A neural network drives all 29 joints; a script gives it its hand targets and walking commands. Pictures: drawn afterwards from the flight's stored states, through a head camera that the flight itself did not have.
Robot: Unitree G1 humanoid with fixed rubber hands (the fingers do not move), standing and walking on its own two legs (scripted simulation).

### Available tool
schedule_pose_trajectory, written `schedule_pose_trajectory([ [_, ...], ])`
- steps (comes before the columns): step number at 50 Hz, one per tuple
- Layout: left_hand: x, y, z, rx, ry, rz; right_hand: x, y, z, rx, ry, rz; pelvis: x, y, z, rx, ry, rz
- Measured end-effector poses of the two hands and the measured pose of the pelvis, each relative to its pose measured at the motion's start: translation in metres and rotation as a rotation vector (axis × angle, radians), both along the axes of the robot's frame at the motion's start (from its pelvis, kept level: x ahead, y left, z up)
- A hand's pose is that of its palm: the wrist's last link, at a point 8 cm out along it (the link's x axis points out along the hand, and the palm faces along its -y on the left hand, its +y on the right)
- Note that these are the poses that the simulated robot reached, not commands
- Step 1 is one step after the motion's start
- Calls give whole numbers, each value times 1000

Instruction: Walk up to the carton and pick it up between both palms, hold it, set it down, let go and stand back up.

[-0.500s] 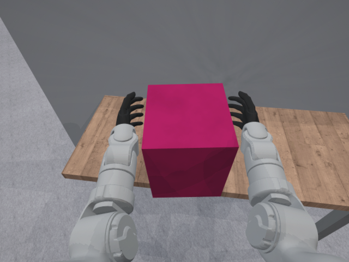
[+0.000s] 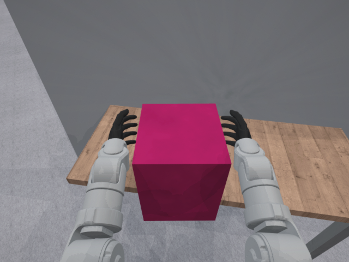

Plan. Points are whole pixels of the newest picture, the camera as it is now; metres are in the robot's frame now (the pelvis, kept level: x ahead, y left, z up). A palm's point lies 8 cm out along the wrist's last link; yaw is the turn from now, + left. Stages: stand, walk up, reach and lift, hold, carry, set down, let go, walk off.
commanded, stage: reach and lift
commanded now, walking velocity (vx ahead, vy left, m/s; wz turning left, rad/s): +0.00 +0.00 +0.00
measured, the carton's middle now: (179, 162) +0.40 -0.03 +0.00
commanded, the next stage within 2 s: none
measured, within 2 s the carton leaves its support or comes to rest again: leaves its support in 0.04 s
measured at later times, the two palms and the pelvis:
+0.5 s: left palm (115, 141) +0.37 +0.12 +0.13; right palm (242, 137) +0.38 -0.16 +0.13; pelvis -0.02 +0.00 +0.00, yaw +1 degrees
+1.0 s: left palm (115, 150) +0.35 +0.12 +0.13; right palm (246, 148) +0.34 -0.17 +0.13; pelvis -0.02 +0.00 +0.00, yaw +0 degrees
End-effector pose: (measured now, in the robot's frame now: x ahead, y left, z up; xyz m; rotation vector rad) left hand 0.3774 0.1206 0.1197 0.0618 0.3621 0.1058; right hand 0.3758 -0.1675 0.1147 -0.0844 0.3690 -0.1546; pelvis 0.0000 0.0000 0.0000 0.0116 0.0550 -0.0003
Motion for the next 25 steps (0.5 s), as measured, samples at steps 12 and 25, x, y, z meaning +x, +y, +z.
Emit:
schedule_pose_trajectory([
  [12,-5,9,5,24,35,0,-3,9,8,12,34,-4,-20,4,-3,1,-5,11],
  [25,-6,3,8,28,29,7,-1,3,15,9,22,2,-19,-5,-2,2,-2,12],
])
